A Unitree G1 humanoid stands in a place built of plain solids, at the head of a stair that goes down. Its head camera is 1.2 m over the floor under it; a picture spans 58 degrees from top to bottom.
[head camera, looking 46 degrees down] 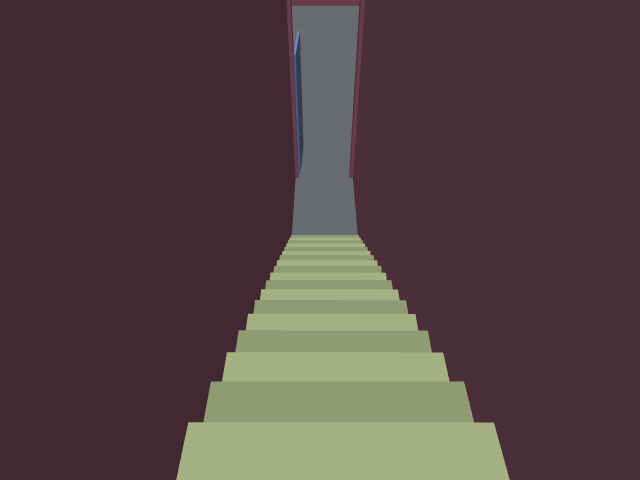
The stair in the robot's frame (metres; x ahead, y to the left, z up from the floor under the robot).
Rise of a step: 0.17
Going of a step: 0.22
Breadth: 0.96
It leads straight ahead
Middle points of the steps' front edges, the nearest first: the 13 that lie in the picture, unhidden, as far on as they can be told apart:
0.53 -0.07 -0.17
0.75 -0.07 -0.35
0.98 -0.07 -0.52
1.20 -0.07 -0.70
1.42 -0.07 -0.87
1.64 -0.07 -1.05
1.86 -0.07 -1.22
2.08 -0.07 -1.40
2.30 -0.07 -1.57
2.53 -0.07 -1.75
2.75 -0.07 -1.92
2.97 -0.07 -2.09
3.19 -0.07 -2.27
